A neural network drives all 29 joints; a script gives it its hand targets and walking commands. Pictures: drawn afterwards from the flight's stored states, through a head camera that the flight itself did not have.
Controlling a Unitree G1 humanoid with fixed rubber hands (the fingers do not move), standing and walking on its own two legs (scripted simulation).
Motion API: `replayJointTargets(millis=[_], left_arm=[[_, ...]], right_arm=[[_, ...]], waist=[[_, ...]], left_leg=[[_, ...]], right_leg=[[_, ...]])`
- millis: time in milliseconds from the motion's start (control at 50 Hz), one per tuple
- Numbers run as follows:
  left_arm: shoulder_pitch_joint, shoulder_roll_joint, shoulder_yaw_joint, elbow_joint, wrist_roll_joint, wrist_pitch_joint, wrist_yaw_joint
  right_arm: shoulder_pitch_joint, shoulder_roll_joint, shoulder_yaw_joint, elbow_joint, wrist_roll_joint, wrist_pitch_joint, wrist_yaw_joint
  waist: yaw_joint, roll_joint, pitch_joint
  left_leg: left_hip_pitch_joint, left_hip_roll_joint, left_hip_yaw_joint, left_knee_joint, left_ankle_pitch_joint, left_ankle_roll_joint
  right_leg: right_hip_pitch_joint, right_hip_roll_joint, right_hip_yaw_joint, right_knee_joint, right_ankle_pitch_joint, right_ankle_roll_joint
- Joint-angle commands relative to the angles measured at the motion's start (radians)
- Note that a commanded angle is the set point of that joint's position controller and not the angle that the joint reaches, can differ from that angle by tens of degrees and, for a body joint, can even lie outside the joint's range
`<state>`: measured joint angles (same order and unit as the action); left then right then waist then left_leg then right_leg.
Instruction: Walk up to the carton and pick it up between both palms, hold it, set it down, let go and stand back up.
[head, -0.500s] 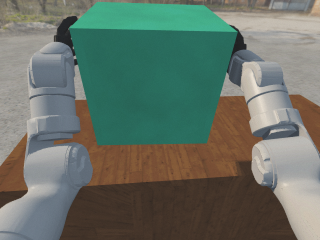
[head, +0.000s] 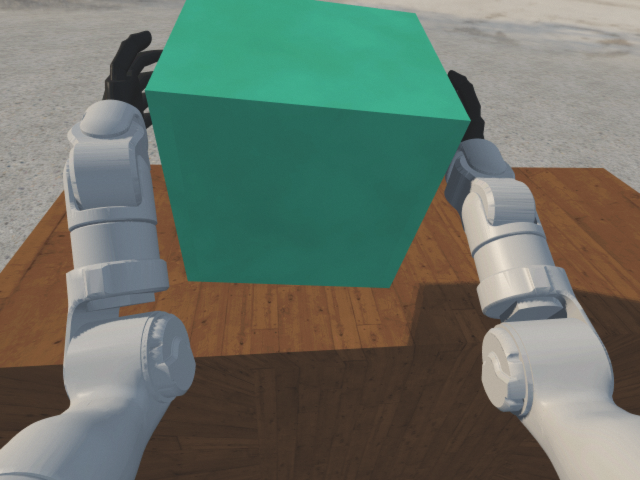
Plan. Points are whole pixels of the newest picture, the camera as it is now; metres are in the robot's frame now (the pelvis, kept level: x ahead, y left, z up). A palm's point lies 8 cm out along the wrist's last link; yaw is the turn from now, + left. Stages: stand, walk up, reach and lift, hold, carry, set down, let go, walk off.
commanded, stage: set down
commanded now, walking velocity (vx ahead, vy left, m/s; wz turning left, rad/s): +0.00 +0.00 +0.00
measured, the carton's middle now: (299, 149) +0.44 +0.00 +0.26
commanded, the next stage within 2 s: none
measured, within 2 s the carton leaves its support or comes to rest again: neither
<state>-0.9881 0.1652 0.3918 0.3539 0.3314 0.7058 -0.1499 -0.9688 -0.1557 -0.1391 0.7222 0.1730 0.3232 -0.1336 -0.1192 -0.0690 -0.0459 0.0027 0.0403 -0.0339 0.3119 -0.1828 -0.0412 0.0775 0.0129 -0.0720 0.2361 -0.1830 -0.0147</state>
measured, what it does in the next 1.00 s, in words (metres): stands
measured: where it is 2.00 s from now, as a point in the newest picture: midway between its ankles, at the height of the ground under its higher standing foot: outside the picture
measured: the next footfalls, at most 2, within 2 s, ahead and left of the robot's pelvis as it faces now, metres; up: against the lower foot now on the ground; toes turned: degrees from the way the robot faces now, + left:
none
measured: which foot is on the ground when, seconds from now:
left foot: down 0.00-1.00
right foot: down 0.00-1.00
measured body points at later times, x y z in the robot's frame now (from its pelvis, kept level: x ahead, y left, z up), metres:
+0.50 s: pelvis -0.02 +0.01 +0.00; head -0.06 +0.04 +0.45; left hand +0.41 +0.18 +0.30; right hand +0.39 -0.19 +0.28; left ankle +0.00 +0.14 -0.75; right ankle -0.02 -0.10 -0.75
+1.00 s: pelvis +0.00 +0.01 +0.00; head -0.04 +0.03 +0.45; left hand +0.43 +0.17 +0.26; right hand +0.40 -0.19 +0.24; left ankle +0.00 +0.14 -0.75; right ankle -0.02 -0.10 -0.75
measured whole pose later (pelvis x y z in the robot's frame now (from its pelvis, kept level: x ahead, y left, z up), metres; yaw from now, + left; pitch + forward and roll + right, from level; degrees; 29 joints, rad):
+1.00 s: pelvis +0.00 +0.01 +0.00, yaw -1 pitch -5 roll +0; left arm -0.98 0.13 0.38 0.61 0.29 0.52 -0.08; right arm -0.93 -0.11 -0.34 0.85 -0.03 0.13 -0.06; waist -0.07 -0.05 -0.02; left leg -0.05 0.02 -0.01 0.29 -0.16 -0.02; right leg -0.01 -0.01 -0.05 0.27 -0.18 0.00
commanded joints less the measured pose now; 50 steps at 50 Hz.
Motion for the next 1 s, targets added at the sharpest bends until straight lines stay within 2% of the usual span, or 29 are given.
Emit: replayJointTargets(millis=[0, 20, 60, 80, 140, 160, 180, 240, 260, 300, 320, 340, 360, 400, 420, 460, 500, 520, 540, 600, 660, 680, 700, 780, 800, 880, 920, 940, 980], left_arm=[[-0.441, -0.435, -0.305, -0.086, -0.139, -0.043, -0.128], [-0.421, -0.425, -0.293, -0.071, -0.13, -0.041, -0.128], [-0.409, -0.404, -0.295, -0.065, -0.133, -0.044, -0.128], [-0.419, -0.398, -0.296, -0.079, -0.136, -0.05, -0.127], [-0.468, -0.427, -0.318, -0.102, -0.148, -0.08, -0.114], [-0.475, -0.425, -0.304, -0.081, -0.148, -0.087, -0.106], [-0.47, -0.427, -0.307, -0.062, -0.146, -0.09, -0.1], [-0.447, -0.394, -0.259, 0.03, -0.116, -0.092, -0.107], [-0.462, -0.401, -0.254, 0.055, -0.115, -0.091, -0.112], [-0.49, -0.405, -0.264, 0.075, -0.118, -0.096, -0.111], [-0.513, -0.409, -0.242, 0.089, -0.114, -0.101, -0.109], [-0.543, -0.407, -0.25, 0.089, -0.113, -0.109, -0.105], [-0.565, -0.427, -0.263, 0.086, -0.124, -0.119, -0.099], [-0.541, -0.434, -0.247, 0.139, -0.111, -0.133, -0.088], [-0.549, -0.419, -0.238, 0.126, -0.103, -0.143, -0.08], [-0.526, -0.41, -0.22, 0.18, -0.09, -0.141, -0.078], [-0.511, -0.398, -0.2, 0.188, -0.09, -0.146, -0.077], [-0.511, -0.403, -0.204, 0.189, -0.098, -0.149, -0.077], [-0.522, -0.408, -0.213, 0.182, -0.107, -0.163, -0.074], [-0.546, -0.431, -0.229, 0.164, -0.117, -0.189, -0.06], [-0.512, -0.435, -0.226, 0.19, -0.112, -0.193, -0.063], [-0.483, -0.43, -0.213, 0.209, -0.099, -0.189, -0.066], [-0.481, -0.422, -0.211, 0.215, -0.095, -0.189, -0.069], [-0.542, -0.461, -0.263, 0.151, -0.142, -0.214, -0.059], [-0.532, -0.442, -0.245, 0.165, -0.129, -0.217, -0.052], [-0.525, -0.447, -0.251, 0.201, -0.129, -0.234, -0.047], [-0.515, -0.466, -0.268, 0.156, -0.136, -0.245, -0.042], [-0.513, -0.465, -0.262, 0.159, -0.141, -0.248, -0.04], [-0.485, -0.475, -0.266, 0.17, -0.149, -0.239, -0.039]], right_arm=[[-0.712, 0.324, 0.217, -0.307, 0.064, -0.121, 0.132], [-0.705, 0.331, 0.234, -0.308, 0.065, -0.122, 0.133], [-0.67, 0.324, 0.224, -0.3, 0.037, -0.123, 0.135], [-0.662, 0.337, 0.237, -0.291, 0.038, -0.124, 0.136], [-0.696, 0.357, 0.247, -0.318, 0.03, -0.151, 0.145], [-0.711, 0.357, 0.243, -0.324, 0.023, -0.153, 0.149], [-0.705, 0.351, 0.233, -0.289, 0.014, -0.157, 0.152], [-0.651, 0.333, 0.162, -0.191, -0.04, -0.155, 0.16], [-0.651, 0.328, 0.128, -0.159, -0.055, -0.152, 0.164], [-0.636, 0.321, 0.084, -0.117, -0.092, -0.157, 0.169], [-0.651, 0.32, 0.068, -0.105, -0.109, -0.157, 0.174], [-0.661, 0.331, 0.066, -0.077, -0.105, -0.164, 0.182], [-0.678, 0.34, 0.06, -0.086, -0.114, -0.174, 0.186], [-0.697, 0.329, 0.027, -0.093, -0.135, -0.192, 0.196], [-0.671, 0.329, 0.019, -0.044, -0.136, -0.192, 0.203], [-0.659, 0.306, -0.019, -0.004, -0.16, -0.193, 0.206], [-0.648, 0.33, -0.009, -0.005, -0.165, -0.189, 0.211], [-0.649, 0.33, -0.001, -0.003, -0.161, -0.188, 0.214], [-0.667, 0.358, 0.019, -0.024, -0.153, -0.198, 0.213], [-0.704, 0.374, 0.047, -0.071, -0.14, -0.222, 0.211], [-0.663, 0.373, 0.034, -0.022, -0.153, -0.217, 0.206], [-0.64, 0.366, 0.031, -0.027, -0.159, -0.214, 0.208], [-0.632, 0.359, 0.027, -0.017, -0.158, -0.212, 0.208], [-0.657, 0.382, 0.037, -0.06, -0.153, -0.228, 0.203], [-0.642, 0.377, 0.038, -0.042, -0.156, -0.226, 0.205], [-0.627, 0.386, 0.015, -0.009, -0.18, -0.234, 0.205], [-0.617, 0.411, 0.043, -0.043, -0.162, -0.243, 0.202], [-0.622, 0.412, 0.052, -0.052, -0.163, -0.245, 0.201], [-0.63, 0.412, 0.067, -0.071, -0.16, -0.244, 0.197]], waist=[[0.006, 0.126, -0.301], [0.023, 0.097, -0.272], [0.008, 0.086, -0.256], [0.014, 0.056, -0.261], [0.037, 0.08, -0.33], [0.048, 0.057, -0.347], [0.045, 0.065, -0.323], [0.033, 0.038, -0.238], [0.032, 0.055, -0.215], [0.002, 0.068, -0.216], [0.005, 0.061, -0.195], [0.017, 0.084, -0.213], [0.007, 0.098, -0.249], [0.022, 0.094, -0.269], [0.04, 0.109, -0.29], [0.023, 0.109, -0.231], [0.036, 0.071, -0.222], [0.036, 0.053, -0.233], [0.054, 0.067, -0.277], [0.064, 0.067, -0.362], [0.043, 0.059, -0.289], [0.058, 0.061, -0.265], [0.051, 0.062, -0.259], [0.033, 0.09, -0.356], [0.048, 0.089, -0.334], [0.037, 0.094, -0.323], [0.047, 0.104, -0.386], [0.061, 0.088, -0.388], [0.058, 0.056, -0.379]], left_leg=[[0.106, -0.082, 0.08, 0.055, 0.523, -0.035], [0.088, -0.082, 0.089, 0.04, 0.474, -0.02], [0.064, -0.082, 0.084, 0.019, 0.419, -0.012], [0.062, -0.08, 0.081, 0.017, 0.413, -0.002], [0.057, -0.084, 0.09, 0.013, 0.388, 0.004], [0.08, -0.075, 0.088, 0.009, 0.385, 0.007], [0.074, -0.072, 0.094, 0.01, 0.377, -0.002], [0.055, -0.068, 0.097, -0.019, 0.269, 0.014], [0.035, -0.071, 0.101, -0.031, 0.217, 0.014], [0.052, -0.069, 0.097, -0.039, 0.206, 0.008], [0.042, -0.066, 0.099, -0.049, 0.174, 0.008], [0.05, -0.066, 0.098, -0.048, 0.16, 0.008], [0.055, -0.065, 0.096, -0.04, 0.187, -0.001], [0.101, -0.062, 0.102, -0.029, 0.24, -0.01], [0.112, -0.061, 0.101, -0.02, 0.249, -0.011], [0.092, -0.06, 0.108, -0.031, 0.219, -0.014], [0.083, -0.065, 0.108, -0.043, 0.198, 0.001], [0.065, -0.061, 0.108, -0.051, 0.195, 0.006], [0.048, -0.071, 0.112, -0.042, 0.22, 0.009], [0.066, -0.07, 0.111, -0.022, 0.303, -0.001], [0.086, -0.075, 0.113, -0.015, 0.318, 0.003], [0.073, -0.074, 0.113, -0.017, 0.315, 0.002], [0.072, -0.074, 0.113, -0.024, 0.28, 0.004], [0.106, -0.073, 0.104, 0.005, 0.364, -0.013], [0.109, -0.075, 0.106, 0.005, 0.354, -0.012], [0.101, -0.07, 0.105, -0.005, 0.337, -0.007], [0.128, -0.071, 0.104, 0.016, 0.417, -0.016], [0.124, -0.068, 0.102, 0.026, 0.437, -0.015], [0.117, -0.071, 0.099, 0.025, 0.45, -0.012]], right_leg=[[0.092, 0.048, -0.025, 0.033, 0.38, 0.039], [0.102, 0.046, -0.023, 0.032, 0.362, 0.04], [0.092, 0.037, -0.024, 0.031, 0.357, 0.044], [0.086, 0.038, -0.017, 0.034, 0.377, 0.05], [0.09, 0.026, -0.022, 0.047, 0.368, 0.053], [0.097, 0.037, -0.03, 0.042, 0.339, 0.05], [0.083, 0.037, -0.031, 0.041, 0.32, 0.054], [0.02, 0.028, -0.037, 0.014, 0.222, 0.049], [0.013, 0.027, -0.038, 0.004, 0.157, 0.041], [-0.044, 0.025, -0.048, -0.009, 0.132, 0.036], [-0.063, 0.02, -0.044, -0.015, 0.088, 0.039], [-0.065, 0.021, -0.049, -0.01, 0.063, 0.036], [-0.07, 0.018, -0.051, -0.003, 0.082, 0.037], [-0.079, 0.027, -0.061, -0.006, 0.106, 0.039], [-0.074, 0.026, -0.058, -0.003, 0.104, 0.036], [-0.083, 0.025, -0.071, -0.012, 0.079, 0.034], [-0.082, 0.026, -0.057, -0.011, 0.075, 0.042], [-0.074, 0.022, -0.054, -0.006, 0.091, 0.043], [-0.042, 0.019, -0.052, 0.011, 0.149, 0.046], [0.022, 0.022, -0.053, 0.037, 0.269, 0.056], [-0.014, 0.026, -0.05, 0.031, 0.281, 0.06], [-0.019, 0.023, -0.054, 0.03, 0.272, 0.058], [-0.015, 0.021, -0.048, 0.022, 0.241, 0.056], [-0.022, 0.025, -0.052, 0.039, 0.33, 0.06], [-0.028, 0.026, -0.06, 0.037, 0.318, 0.064], [-0.044, 0.021, -0.054, 0.037, 0.3, 0.063], [-0.007, 0.026, -0.046, 0.056, 0.386, 0.065], [0.01, 0.029, -0.049, 0.064, 0.4, 0.067], [0.025, 0.033, -0.05, 0.066, 0.439, 0.073]])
